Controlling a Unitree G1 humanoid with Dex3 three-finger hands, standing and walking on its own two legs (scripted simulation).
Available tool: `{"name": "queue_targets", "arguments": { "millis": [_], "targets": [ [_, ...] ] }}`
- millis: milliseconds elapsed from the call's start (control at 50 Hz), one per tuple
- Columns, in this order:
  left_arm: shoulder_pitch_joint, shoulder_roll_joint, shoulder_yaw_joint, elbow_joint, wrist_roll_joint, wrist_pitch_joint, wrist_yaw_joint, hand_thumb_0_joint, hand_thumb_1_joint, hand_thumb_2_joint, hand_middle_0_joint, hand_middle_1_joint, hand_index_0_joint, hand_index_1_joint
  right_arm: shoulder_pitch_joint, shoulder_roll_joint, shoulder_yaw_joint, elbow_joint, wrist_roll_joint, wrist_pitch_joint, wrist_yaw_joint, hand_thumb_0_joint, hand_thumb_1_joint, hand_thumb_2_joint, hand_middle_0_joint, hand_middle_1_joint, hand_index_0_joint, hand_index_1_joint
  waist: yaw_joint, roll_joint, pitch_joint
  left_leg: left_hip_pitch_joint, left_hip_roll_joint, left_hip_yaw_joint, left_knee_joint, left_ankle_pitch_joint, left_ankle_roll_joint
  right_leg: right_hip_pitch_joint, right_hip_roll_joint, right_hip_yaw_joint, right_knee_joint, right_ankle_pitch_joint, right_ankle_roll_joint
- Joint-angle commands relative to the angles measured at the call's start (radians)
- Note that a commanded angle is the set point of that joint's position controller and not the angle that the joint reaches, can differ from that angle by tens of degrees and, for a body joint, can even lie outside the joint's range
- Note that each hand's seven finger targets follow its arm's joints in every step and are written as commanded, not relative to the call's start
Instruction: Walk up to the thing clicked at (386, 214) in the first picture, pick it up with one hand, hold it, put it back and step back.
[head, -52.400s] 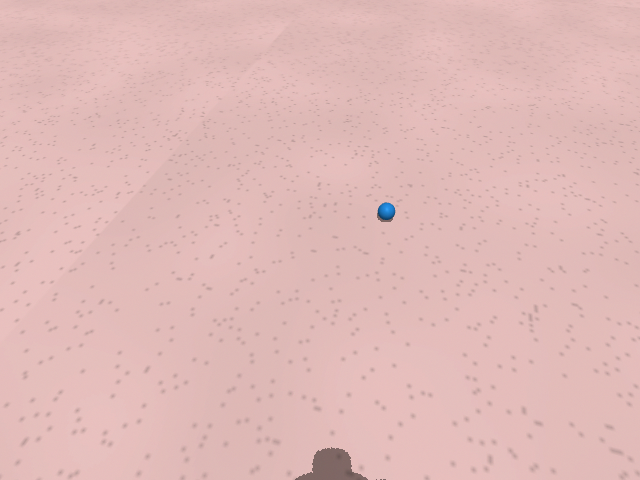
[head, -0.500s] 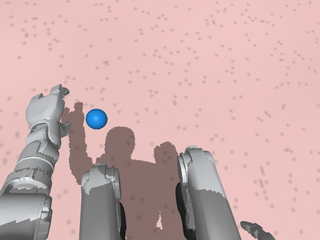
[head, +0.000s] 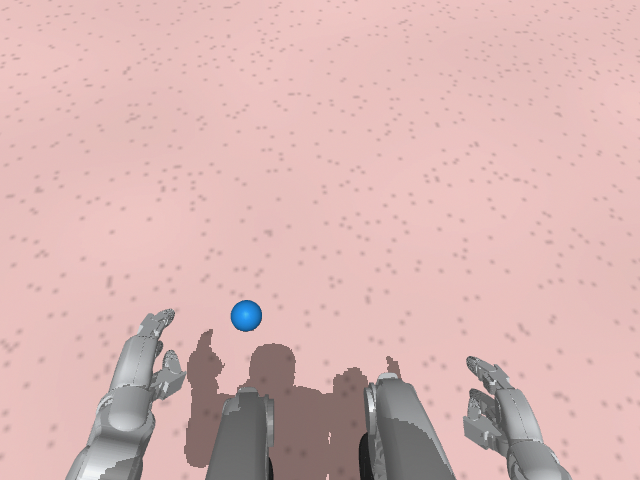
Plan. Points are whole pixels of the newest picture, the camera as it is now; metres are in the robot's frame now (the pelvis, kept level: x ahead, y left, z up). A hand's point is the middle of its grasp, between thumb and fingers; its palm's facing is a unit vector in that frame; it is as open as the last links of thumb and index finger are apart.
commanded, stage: home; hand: left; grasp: from above
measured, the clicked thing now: (246, 315) +0.51 +0.15 -0.53
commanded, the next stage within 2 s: none
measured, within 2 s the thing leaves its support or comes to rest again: neither
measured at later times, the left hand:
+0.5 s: hand (108, 399) +0.23 +0.18 +0.09, palm faces +0.10 -0.97 -0.22, open 7.4 cm
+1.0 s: hand (100, 416) +0.22 +0.18 +0.10, palm faces +0.08 -0.98 -0.20, open 7.4 cm
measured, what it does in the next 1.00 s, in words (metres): rises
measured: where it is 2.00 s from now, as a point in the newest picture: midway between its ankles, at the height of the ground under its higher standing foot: outside the picture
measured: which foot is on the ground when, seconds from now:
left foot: down 0.00-1.00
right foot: down 0.00-1.00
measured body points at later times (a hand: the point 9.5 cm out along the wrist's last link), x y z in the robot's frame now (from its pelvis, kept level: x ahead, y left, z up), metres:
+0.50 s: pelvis +0.07 +0.00 +0.14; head +0.09 +0.00 +0.59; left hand +0.23 +0.23 +0.11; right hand +0.22 -0.25 +0.07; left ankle +0.06 +0.13 -0.53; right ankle +0.08 -0.14 -0.53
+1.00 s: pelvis +0.06 +0.00 +0.15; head +0.08 +0.00 +0.60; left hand +0.21 +0.23 +0.12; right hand +0.23 -0.24 +0.08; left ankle +0.06 +0.13 -0.53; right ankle +0.08 -0.14 -0.53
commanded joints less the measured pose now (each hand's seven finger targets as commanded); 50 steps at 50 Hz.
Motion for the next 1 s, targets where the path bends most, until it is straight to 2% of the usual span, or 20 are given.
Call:
{"name": "queue_targets", "arguments": {
  "millis": [0,20,40,60,100,160,200,320,340,380,400,440,560,620,640,720,800,860,920,980],
  "targets": [
    [-0.033,0.117,0.068,-0.3,-0.089,0.001,0.02,0.0,0.9,0.9,-0.2,-0.3,-0.2,-0.3,0.039,-0.138,-0.048,-0.14,0.01,-0.066,-0.051,0.0,-0.901,-0.9,0.2,0.299,0.2,0.299,-0.033,0.027,-0.352,0.375,-0.007,0.015,-0.388,0.013,0.043,0.401,0.032,-0.009,-0.357,0.022,-0.048],
    [0.009,0.103,0.068,-0.313,-0.102,0.012,0.02,0.0,0.9,0.9,-0.2,-0.3,-0.2,-0.3,0.051,-0.13,-0.041,-0.141,0.013,-0.07,-0.058,0.0,-0.901,-0.899,0.2,0.299,0.2,0.299,-0.037,0.019,-0.333,0.401,-0.006,0.009,-0.417,0.045,0.043,0.438,0.029,-0.01,-0.38,0.051,-0.046],
    [0.027,0.102,0.087,-0.326,-0.118,0.024,0.02,0.0,0.9,0.9,-0.2,-0.301,-0.2,-0.3,0.058,-0.126,-0.035,-0.143,0.014,-0.074,-0.065,0.0,-0.901,-0.899,0.2,0.299,0.2,0.299,-0.025,0.024,-0.332,0.433,-0.002,0.004,-0.439,0.07,0.04,0.461,0.03,-0.011,-0.393,0.07,-0.048],
    [0.069,0.086,0.087,-0.339,-0.132,0.038,0.019,0.0,0.9,0.9,-0.2,-0.301,-0.2,-0.3,0.066,-0.12,-0.028,-0.149,0.016,-0.078,-0.072,0.0,-0.901,-0.899,0.2,0.299,0.2,0.299,-0.018,0.02,-0.321,0.464,-0.001,0.0,-0.462,0.096,0.038,0.485,0.029,-0.012,-0.413,0.09,-0.048],
    [0.097,0.074,0.097,-0.383,-0.156,0.061,0.014,0.0,0.9,0.9,-0.2,-0.301,-0.2,-0.301,0.082,-0.113,-0.022,-0.158,0.016,-0.089,-0.091,0.0,-0.901,-0.899,0.199,0.299,0.2,0.299,-0.027,0.032,-0.308,0.516,0.002,0.004,-0.502,0.136,0.037,0.541,0.031,-0.012,-0.461,0.126,-0.047],
    [0.186,0.048,0.107,-0.416,-0.189,0.094,0.005,0.0,0.9,0.9,-0.2,-0.301,-0.2,-0.301,0.104,-0.108,-0.011,-0.161,0.013,-0.107,-0.117,0.0,-0.901,-0.899,0.199,0.299,0.199,0.299,-0.017,0.038,-0.267,0.592,0.002,0.008,-0.563,0.196,0.032,0.616,0.031,-0.016,-0.521,0.172,-0.046],
    [0.257,0.045,0.122,-0.462,-0.205,0.115,0.001,0.0,0.9,0.9,-0.2,-0.301,-0.2,-0.301,0.123,-0.105,-0.008,-0.176,0.012,-0.119,-0.132,0.0,-0.902,-0.899,0.199,0.299,0.199,0.299,-0.001,0.041,-0.247,0.644,0.0,0.008,-0.605,0.237,0.03,0.674,0.033,-0.021,-0.568,0.204,-0.045],
    [0.431,0.023,0.113,-0.561,-0.227,0.164,-0.019,0.0,0.9,0.901,-0.2,-0.302,-0.2,-0.301,0.164,-0.095,-0.007,-0.193,0.001,-0.151,-0.159,0.0,-0.902,-0.899,0.199,0.299,0.199,0.299,0.006,0.037,-0.182,0.78,-0.003,0.031,-0.696,0.419,0.024,0.833,0.043,-0.036,-0.679,0.349,-0.042],
    [0.441,0.026,0.111,-0.587,-0.229,0.168,-0.023,0.0,0.9,0.901,-0.2,-0.302,-0.2,-0.301,0.163,-0.098,-0.006,-0.2,-0.001,-0.156,-0.161,0.0,-0.902,-0.899,0.199,0.299,0.199,0.299,0.014,0.028,-0.161,0.791,-0.001,0.03,-0.713,0.417,0.025,0.842,0.043,-0.043,-0.694,0.349,-0.039],
    [0.481,0.022,0.113,-0.591,-0.224,0.179,-0.031,0.0,0.9,0.901,-0.2,-0.302,-0.2,-0.301,0.168,-0.096,-0.006,-0.204,-0.003,-0.165,-0.167,0.0,-0.902,-0.899,0.199,0.299,0.199,0.299,0.005,0.013,-0.126,0.806,-0.001,0.025,-0.736,0.411,0.027,0.858,0.044,-0.045,-0.721,0.344,-0.039],
    [0.489,0.018,0.101,-0.598,-0.226,0.181,-0.038,0.0,0.9,0.901,-0.2,-0.302,-0.2,-0.301,0.161,-0.097,-0.006,-0.207,-0.003,-0.17,-0.167,0.0,-0.902,-0.899,0.199,0.299,0.199,0.299,0.013,0.004,-0.087,0.804,-0.002,0.023,-0.755,0.39,0.028,0.857,0.045,-0.049,-0.737,0.324,-0.037],
    [0.503,0.018,0.107,-0.617,-0.227,0.185,-0.047,0.0,0.9,0.9,-0.2,-0.302,-0.2,-0.301,0.158,-0.099,-0.008,-0.212,-0.008,-0.179,-0.169,0.0,-0.902,-0.899,0.199,0.299,0.199,0.299,0.012,-0.005,-0.056,0.811,-0.004,0.028,-0.774,0.347,0.034,0.864,0.047,-0.052,-0.765,0.287,-0.034],
    [0.507,0.023,0.105,-0.633,-0.225,0.185,-0.076,0.0,0.9,0.9,-0.2,-0.301,-0.2,-0.301,0.15,-0.11,-0.019,-0.216,-0.014,-0.208,-0.169,0.0,-0.901,-0.899,0.199,0.299,0.2,0.299,0.011,-0.03,-0.001,0.819,-0.006,0.037,-0.8,0.314,0.038,0.866,0.046,-0.061,-0.795,0.25,-0.027],
    [0.481,0.032,0.11,-0.638,-0.219,0.174,-0.084,0.0,0.9,0.9,-0.2,-0.301,-0.2,-0.301,0.155,-0.115,-0.025,-0.205,-0.019,-0.221,-0.168,0.0,-0.901,-0.899,0.199,0.299,0.2,0.299,0.001,-0.003,-0.032,0.839,-0.007,0.038,-0.793,0.347,0.035,0.871,0.043,-0.057,-0.782,0.28,-0.029],
    [0.497,0.038,0.123,-0.638,-0.218,0.174,-0.083,0.0,0.9,0.9,-0.2,-0.301,-0.2,-0.3,0.156,-0.115,-0.026,-0.205,-0.02,-0.223,-0.169,0.0,-0.901,-0.899,0.2,0.299,0.2,0.299,0.012,-0.018,-0.043,0.844,-0.008,0.041,-0.785,0.36,0.036,0.889,0.041,-0.054,-0.783,0.295,-0.027],
    [0.497,0.041,0.116,-0.641,-0.208,0.164,-0.084,0.0,0.9,0.9,-0.2,-0.301,-0.2,-0.3,0.151,-0.118,-0.029,-0.196,-0.024,-0.23,-0.166,0.0,-0.901,-0.899,0.2,0.299,0.2,0.299,0.013,0.014,-0.068,0.868,-0.007,0.039,-0.785,0.417,0.029,0.903,0.043,-0.053,-0.764,0.343,-0.031],
    [0.496,0.041,0.117,-0.632,-0.204,0.161,-0.08,0.0,0.9,0.9,-0.2,-0.301,-0.2,-0.3,0.143,-0.116,-0.027,-0.191,-0.026,-0.228,-0.164,0.0,-0.901,-0.899,0.2,0.299,0.2,0.299,0.022,0.003,-0.052,0.855,-0.008,0.039,-0.79,0.392,0.03,0.91,0.042,-0.052,-0.775,0.324,-0.03],
    [0.495,0.039,0.111,-0.635,-0.205,0.16,-0.08,0.0,0.9,0.9,-0.2,-0.301,-0.2,-0.301,0.134,-0.12,-0.025,-0.19,-0.026,-0.229,-0.162,0.0,-0.901,-0.899,0.199,0.299,0.2,0.299,0.025,0.027,-0.025,0.856,0.0,0.027,-0.818,0.343,0.026,0.887,0.047,-0.06,-0.777,0.271,-0.032],
    [0.51,0.035,0.111,-0.629,-0.207,0.163,-0.079,0.0,0.9,0.9,-0.2,-0.301,-0.2,-0.301,0.134,-0.114,-0.023,-0.19,-0.025,-0.231,-0.163,0.0,-0.901,-0.899,0.199,0.299,0.2,0.299,0.024,0.001,-0.052,0.857,-0.002,0.028,-0.807,0.37,0.028,0.909,0.046,-0.058,-0.774,0.294,-0.032],
    [0.5,0.037,0.113,-0.626,-0.209,0.163,-0.079,0.0,0.9,0.9,-0.2,-0.301,-0.2,-0.301,0.134,-0.116,-0.024,-0.191,-0.025,-0.23,-0.163,0.0,-0.901,-0.899,0.199,0.299,0.2,0.299,0.027,0.006,-0.029,0.845,0.0,0.027,-0.811,0.354,0.027,0.895,0.048,-0.061,-0.776,0.279,-0.032]
  ]
}}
